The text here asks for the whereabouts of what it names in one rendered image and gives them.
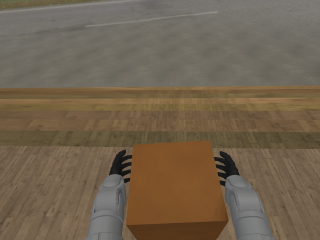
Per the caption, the robot right hand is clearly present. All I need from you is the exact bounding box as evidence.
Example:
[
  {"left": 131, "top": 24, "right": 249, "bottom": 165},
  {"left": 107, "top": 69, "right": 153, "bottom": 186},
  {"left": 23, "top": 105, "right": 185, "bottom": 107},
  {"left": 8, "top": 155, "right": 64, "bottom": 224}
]
[{"left": 214, "top": 151, "right": 240, "bottom": 186}]

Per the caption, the robot left hand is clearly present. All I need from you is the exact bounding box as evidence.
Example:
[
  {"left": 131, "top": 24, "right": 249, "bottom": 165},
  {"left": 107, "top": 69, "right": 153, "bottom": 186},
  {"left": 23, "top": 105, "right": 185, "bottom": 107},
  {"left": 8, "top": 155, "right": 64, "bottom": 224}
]
[{"left": 109, "top": 150, "right": 132, "bottom": 183}]

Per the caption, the robot left forearm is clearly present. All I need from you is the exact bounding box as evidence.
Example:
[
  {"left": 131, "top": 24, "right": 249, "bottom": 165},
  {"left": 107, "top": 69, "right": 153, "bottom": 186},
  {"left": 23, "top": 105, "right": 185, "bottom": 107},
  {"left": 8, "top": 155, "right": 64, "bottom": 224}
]
[{"left": 84, "top": 174, "right": 127, "bottom": 240}]

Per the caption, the robot right forearm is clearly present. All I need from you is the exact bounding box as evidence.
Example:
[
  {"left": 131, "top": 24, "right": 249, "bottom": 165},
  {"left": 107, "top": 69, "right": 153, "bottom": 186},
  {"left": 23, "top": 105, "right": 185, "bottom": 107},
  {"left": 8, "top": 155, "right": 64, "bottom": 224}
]
[{"left": 225, "top": 175, "right": 277, "bottom": 240}]

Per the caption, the carton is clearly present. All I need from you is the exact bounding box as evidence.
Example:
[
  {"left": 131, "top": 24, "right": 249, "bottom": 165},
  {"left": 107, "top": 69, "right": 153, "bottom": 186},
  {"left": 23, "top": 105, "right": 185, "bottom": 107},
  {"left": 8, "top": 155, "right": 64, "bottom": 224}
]
[{"left": 126, "top": 140, "right": 229, "bottom": 240}]

